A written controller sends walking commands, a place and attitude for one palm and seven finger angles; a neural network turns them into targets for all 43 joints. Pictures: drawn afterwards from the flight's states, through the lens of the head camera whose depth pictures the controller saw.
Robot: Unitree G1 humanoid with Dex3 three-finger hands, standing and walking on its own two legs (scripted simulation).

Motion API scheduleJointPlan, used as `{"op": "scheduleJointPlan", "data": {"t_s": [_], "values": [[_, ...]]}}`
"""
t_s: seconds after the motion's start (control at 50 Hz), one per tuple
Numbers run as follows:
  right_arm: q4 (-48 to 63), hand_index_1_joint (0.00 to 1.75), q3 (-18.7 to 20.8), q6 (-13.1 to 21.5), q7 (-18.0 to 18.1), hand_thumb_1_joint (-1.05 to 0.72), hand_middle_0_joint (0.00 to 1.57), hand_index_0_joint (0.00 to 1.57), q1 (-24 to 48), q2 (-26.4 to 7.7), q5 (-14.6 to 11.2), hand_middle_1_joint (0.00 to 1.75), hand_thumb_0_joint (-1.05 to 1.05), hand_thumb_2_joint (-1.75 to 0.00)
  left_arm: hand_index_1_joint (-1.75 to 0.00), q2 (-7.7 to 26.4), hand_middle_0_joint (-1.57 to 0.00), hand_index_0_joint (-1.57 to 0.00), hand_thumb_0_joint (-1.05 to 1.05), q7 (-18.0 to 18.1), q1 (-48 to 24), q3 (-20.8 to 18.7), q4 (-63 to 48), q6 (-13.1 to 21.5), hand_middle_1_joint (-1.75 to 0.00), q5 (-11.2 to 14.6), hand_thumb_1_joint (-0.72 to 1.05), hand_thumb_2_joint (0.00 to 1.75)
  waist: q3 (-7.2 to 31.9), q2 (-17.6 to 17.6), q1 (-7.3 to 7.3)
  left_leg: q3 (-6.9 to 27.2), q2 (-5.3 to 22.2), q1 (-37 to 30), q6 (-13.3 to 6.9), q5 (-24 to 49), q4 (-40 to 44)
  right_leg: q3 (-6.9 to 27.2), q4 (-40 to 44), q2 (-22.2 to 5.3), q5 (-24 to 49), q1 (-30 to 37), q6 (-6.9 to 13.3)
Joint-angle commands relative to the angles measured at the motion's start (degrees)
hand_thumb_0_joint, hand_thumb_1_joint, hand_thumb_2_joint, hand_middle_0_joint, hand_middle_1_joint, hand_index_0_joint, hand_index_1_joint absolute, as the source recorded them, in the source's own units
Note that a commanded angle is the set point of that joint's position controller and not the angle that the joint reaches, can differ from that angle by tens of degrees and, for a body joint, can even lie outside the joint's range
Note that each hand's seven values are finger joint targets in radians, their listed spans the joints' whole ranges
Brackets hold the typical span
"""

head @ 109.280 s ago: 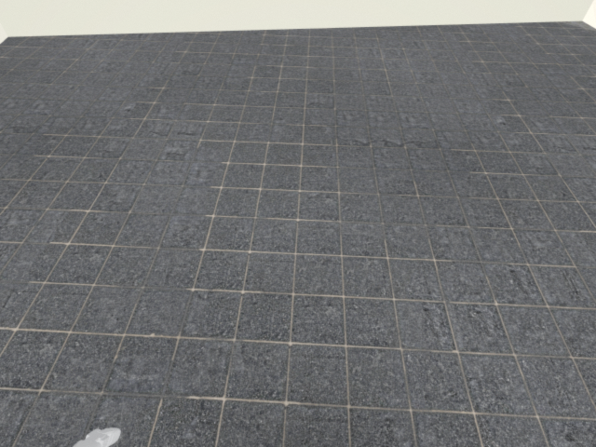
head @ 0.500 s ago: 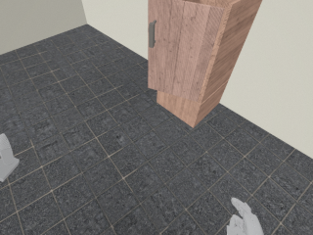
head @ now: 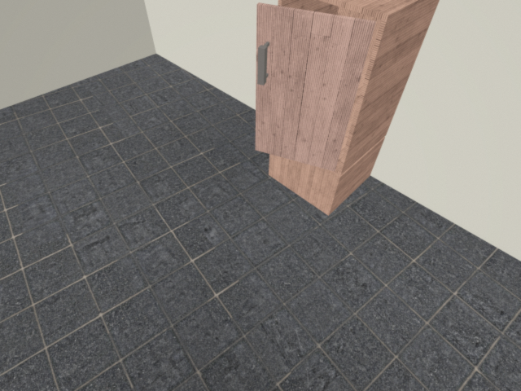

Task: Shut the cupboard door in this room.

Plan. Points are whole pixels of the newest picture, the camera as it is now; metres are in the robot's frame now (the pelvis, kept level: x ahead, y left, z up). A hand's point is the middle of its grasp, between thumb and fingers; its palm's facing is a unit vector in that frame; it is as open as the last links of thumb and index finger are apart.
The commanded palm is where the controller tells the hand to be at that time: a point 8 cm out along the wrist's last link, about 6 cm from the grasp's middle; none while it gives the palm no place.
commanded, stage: let the arm hang, fingers relaxed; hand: left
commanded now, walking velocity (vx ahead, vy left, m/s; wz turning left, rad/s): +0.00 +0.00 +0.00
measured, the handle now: (264, 63) +1.11 +0.02 -0.03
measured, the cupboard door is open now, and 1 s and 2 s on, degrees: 23 23 23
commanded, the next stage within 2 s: look to check the result in 0.82 s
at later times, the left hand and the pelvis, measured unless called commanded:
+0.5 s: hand out of the picture -0.06 +0.19 -0.17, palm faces +0.03 -0.98 -0.21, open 7.4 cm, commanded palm none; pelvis -0.02 +0.01 +0.01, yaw -1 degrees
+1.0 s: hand out of the picture +0.00 +0.18 -0.17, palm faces +0.00 -0.98 -0.22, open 7.4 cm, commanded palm none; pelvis -0.01 +0.00 +0.01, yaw -1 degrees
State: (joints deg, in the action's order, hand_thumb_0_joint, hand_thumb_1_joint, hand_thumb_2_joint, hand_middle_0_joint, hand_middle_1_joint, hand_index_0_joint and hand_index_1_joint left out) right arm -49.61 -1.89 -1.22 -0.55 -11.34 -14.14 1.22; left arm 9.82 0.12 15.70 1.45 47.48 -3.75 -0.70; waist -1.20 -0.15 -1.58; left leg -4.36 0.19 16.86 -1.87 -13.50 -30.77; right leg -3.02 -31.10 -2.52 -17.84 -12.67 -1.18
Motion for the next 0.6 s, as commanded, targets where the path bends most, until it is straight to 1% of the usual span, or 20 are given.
{"op": "scheduleJointPlan", "data": {"t_s": [0.0, 0.02, 0.04, 0.06, 0.08, 0.1, 0.12, 0.14, 0.22, 0.28, 0.3, 0.34, 0.36, 0.38, 0.4, 0.44, 0.46, 0.5, 0.54, 0.58], "values": [[-1.47, 0.3, 2.28, 0.88, 1.13, -0.9, 0.2, 0.2, -0.7, -5.4, 0.04, 0.3, 0.0, -0.9, -0.3, 9.46, -0.2, -0.2, 0.0, 0.97, 2.12, -3.62, 2.88, 3.29, -0.3, -0.15, 0.9, 0.9, 0.92, 5.44, 1.54, 7.83, 5.13, -1.82, 0.18, 0.34, 10.74, 5.35, 10.0, -2.72, 2.35, 1.93, 2.41], [-2.65, 0.3, 2.53, 0.81, 1.32, -0.9, 0.2, 0.2, -1.18, -4.33, 0.21, 0.3, 0.0, -0.9, -0.3, 8.04, -0.2, -0.2, 0.0, 1.04, 3.03, -3.88, 4.65, 3.29, -0.3, -0.17, 0.9, 0.9, 0.99, 7.83, 1.63, 7.48, 5.17, -1.92, 0.12, -1.92, 11.42, 5.23, 10.61, -2.83, 2.2, 2.0, 2.64], [-3.74, 0.3, 2.58, 0.72, 1.44, -0.9, 0.2, 0.2, -2.0, -3.81, 0.09, 0.3, 0.0, -0.9, -0.3, 8.2, -0.2, -0.2, 0.0, 1.0, 3.43, -3.62, 6.32, 3.27, -0.3, -0.08, 0.9, 0.9, 0.27, 8.8, 1.57, 7.7, 4.96, -1.63, 0.13, -3.72, 12.03, 5.24, 10.97, -2.7, 2.22, 2.1, 2.77], [-4.82, 0.3, 2.68, 0.64, 1.56, -0.9, 0.2, 0.2, -2.82, -3.52, 0.0, 0.3, 0.0, -0.9, -0.3, 7.89, -0.2, -0.2, 0.0, 0.99, 3.87, -3.49, 7.75, 3.31, -0.3, -0.05, 0.9, 0.9, -0.06, 8.61, 1.49, 7.71, 5.13, -1.4, 0.16, -5.59, 12.79, 5.04, 11.42, -2.62, 1.76, 2.12, 2.84], [-5.75, 0.3, 2.78, 0.59, 1.69, -0.9, 0.2, 0.2, -3.71, -3.31, -0.1, 0.3, 0.0, -0.9, -0.3, 7.64, -0.2, -0.2, 0.0, 0.99, 4.2, -3.32, 9.07, 3.36, -0.3, -0.02, 0.9, 0.9, -0.83, 7.57, 1.42, 8.01, 5.18, -1.12, 0.14, -6.67, 13.33, 5.1, 11.8, -2.5, 1.45, 1.91, 2.88], [-6.36, 0.3, 3.03, 0.54, 1.82, -0.9, 0.2, 0.2, -4.73, -3.64, -0.31, 0.3, 0.0, -0.9, -0.3, 7.64, -0.2, -0.2, 0.0, 1.04, 4.58, -3.28, 10.21, 3.42, -0.3, -0.08, 0.9, 0.9, -1.37, 5.33, 1.39, 8.27, 5.54, -1.49, 0.01, -6.64, 13.49, 4.73, 12.26, -2.39, 1.34, 1.65, 2.82], [-7.32, 0.3, 3.16, 0.59, 1.93, -0.9, 0.2, 0.2, -5.41, -3.25, -0.29, 0.3, 0.0, -0.9, -0.3, 7.0, -0.2, -0.2, 0.0, 1.07, 4.94, -3.07, 11.3, 3.46, -0.3, -0.09, 0.9, 0.9, -1.68, 4.35, 1.26, 8.47, 5.71, -1.98, -0.08, -7.13, 13.97, 4.81, 12.49, -2.4, 1.02, 1.02, 2.76], [-8.09, 0.3, 3.21, 0.65, 2.03, -0.9, 0.2, 0.2, -6.39, -3.24, -0.33, 0.3, 0.0, -0.9, -0.3, 6.75, -0.2, -0.2, 0.0, 1.09, 5.42, -2.96, 12.37, 3.49, -0.3, -0.08, 0.9, 0.9, -1.55, 4.27, 1.21, 8.58, 5.9, -2.26, -0.2, -7.66, 14.4, 4.63, 12.46, -2.34, 1.01, 0.92, 2.69], [-10.24, 0.3, 3.52, 0.88, 2.35, -0.9, 0.2, 0.2, -8.42, -2.65, -0.54, 0.3, 0.0, -0.9, -0.3, 6.07, -0.2, -0.2, 0.0, 1.31, 6.95, -2.9, 15.25, 3.61, -0.3, -0.17, 0.9, 0.9, -2.14, 1.44, 1.29, 8.63, 6.46, -2.91, -0.67, -7.23, 15.16, 4.23, 12.36, -2.34, 1.61, 0.57, 2.63], [-11.38, 0.3, 3.69, 0.82, 2.48, -0.9, 0.2, 0.2, -9.42, -2.54, -0.56, 0.3, 0.0, -0.9, -0.3, 5.74, -0.2, -0.2, 0.0, 1.51, 7.42, -2.91, 16.37, 3.63, -0.3, -0.25, 0.9, 0.9, -3.78, -0.46, 1.17, 8.59, 6.46, -2.59, -0.75, -8.29, 15.38, 4.61, 12.63, -2.21, 0.13, -0.77, 2.54], [-11.57, 0.3, 3.73, 0.71, 2.41, -0.9, 0.2, 0.2, -9.95, -2.37, -0.61, 0.3, 0.0, -0.9, -0.3, 5.85, -0.2, -0.2, 0.0, 1.57, 7.73, -2.96, 16.5, 3.6, -0.3, -0.29, 0.9, 0.9, -3.69, -0.61, 1.19, 8.58, 6.33, -2.4, -0.78, -8.82, 15.23, 4.57, 12.79, -2.08, -0.98, -0.82, 2.58], [-12.16, 0.3, 3.77, 0.59, 2.43, -0.9, 0.2, 0.2, -10.21, -1.72, -0.39, 0.3, 0.0, -0.9, -0.3, 5.2, -0.2, -0.2, 0.0, 1.69, 7.93, -3.09, 16.94, 3.42, -0.3, -0.39, 0.9, 0.9, -5.38, -0.43, 1.13, 8.78, 6.35, -1.49, -0.77, -10.96, 16.0, 4.53, 12.55, -1.91, -2.79, -2.36, 2.44], [-12.16, 0.3, 3.89, 0.6, 2.44, -0.9, 0.2, 0.2, -10.4, -1.81, -0.37, 0.3, 0.0, -0.9, -0.3, 5.12, -0.2, -0.2, 0.0, 1.72, 8.14, -3.16, 16.91, 3.42, -0.3, -0.44, 0.9, 0.9, -5.31, -0.69, 1.16, 8.95, 6.32, -1.34, -0.84, -11.14, 16.08, 4.64, 12.29, -1.76, -2.68, -2.42, 2.4], [-12.29, 0.3, 3.98, 0.54, 2.41, -0.9, 0.2, 0.2, -10.33, -1.69, -0.35, 0.3, 0.0, -0.9, -0.3, 5.07, -0.2, -0.2, 0.0, 1.76, 8.19, -3.19, 17.0, 3.35, -0.3, -0.48, 0.9, 0.9, -5.92, -0.27, 1.24, 9.01, 6.24, -0.74, -0.85, -12.02, 16.2, 4.66, 12.31, -1.81, -3.56, -2.87, 2.34], [-12.09, 0.3, 4.07, 0.48, 2.34, -0.9, 0.2, 0.2, -10.32, -1.88, -0.41, 0.3, 0.0, -0.9, -0.3, 5.27, -0.2, -0.2, 0.0, 1.79, 8.77, -3.25, 16.86, 3.39, -0.3, -0.54, 0.9, 0.9, -5.11, 0.21, 1.32, 8.86, 6.12, -1.18, -0.9, -11.98, 15.96, 4.61, 12.38, -1.61, -3.68, -2.8, 2.39], [-12.35, 0.3, 4.13, 0.44, 2.34, -0.9, 0.2, 0.2, -10.18, -1.22, -0.22, 0.3, 0.0, -0.9, -0.3, 4.78, -0.2, -0.2, 0.0, 1.8, 8.53, -3.4, 16.83, 3.24, -0.3, -0.58, 0.9, 0.9, -6.08, 0.94, 1.35, 9.14, 6.12, -0.15, -0.85, -13.55, 16.51, 4.6, 11.9, -1.42, -4.53, -3.59, 2.32], [-12.25, 0.3, 4.15, 0.53, 2.37, -0.9, 0.2, 0.2, -10.25, -1.27, -0.21, 0.3, 0.0, -0.9, -0.3, 4.86, -0.2, -0.2, 0.0, 1.8, 8.27, -3.51, 16.68, 3.32, -0.3, -0.64, 0.9, 0.9, -6.26, 0.28, 1.32, 9.08, 6.17, 0.23, -0.89, -13.04, 16.48, 4.74, 11.85, -1.49, -3.87, -3.43, 2.34], [-11.98, 0.3, 4.25, 0.44, 2.25, -0.9, 0.2, 0.2, -10.24, -1.27, -0.27, 0.3, 0.0, -0.9, -0.3, 5.06, -0.2, -0.2, 0.0, 1.83, 8.3, -3.57, 16.39, 3.35, -0.3, -0.75, 0.9, 0.9, -6.61, -0.31, 1.37, 8.84, 5.74, 0.21, -0.82, -12.95, 15.82, 4.89, 12.46, -1.54, -5.39, -4.25, 2.31], [-11.91, 0.3, 4.24, 0.61, 2.21, -0.9, 0.2, 0.2, -10.06, -0.75, -0.14, 0.3, 0.0, -0.9, -0.3, 4.98, -0.2, -0.2, 0.0, 1.78, 7.66, -3.7, 16.04, 3.51, -0.3, -0.7, 0.9, 0.9, -6.09, -0.19, 1.21, 8.4, 5.44, -0.45, -0.75, -11.19, 15.21, 5.24, 12.56, -1.95, -4.81, -4.66, 2.45], [-11.89, 0.3, 4.25, 0.71, 2.24, -0.9, 0.2, 0.2, -9.77, -0.79, -0.14, 0.3, 0.0, -0.9, -0.3, 5.03, -0.2, -0.2, 0.0, 1.73, 6.79, -3.76, 15.74, 3.59, -0.3, -0.65, 0.9, 0.9, -6.34, 0.86, 1.05, 8.42, 5.51, -0.57, -0.57, -10.97, 15.28, 5.3, 12.57, -1.92, -4.63, -5.01, 2.5]]}}
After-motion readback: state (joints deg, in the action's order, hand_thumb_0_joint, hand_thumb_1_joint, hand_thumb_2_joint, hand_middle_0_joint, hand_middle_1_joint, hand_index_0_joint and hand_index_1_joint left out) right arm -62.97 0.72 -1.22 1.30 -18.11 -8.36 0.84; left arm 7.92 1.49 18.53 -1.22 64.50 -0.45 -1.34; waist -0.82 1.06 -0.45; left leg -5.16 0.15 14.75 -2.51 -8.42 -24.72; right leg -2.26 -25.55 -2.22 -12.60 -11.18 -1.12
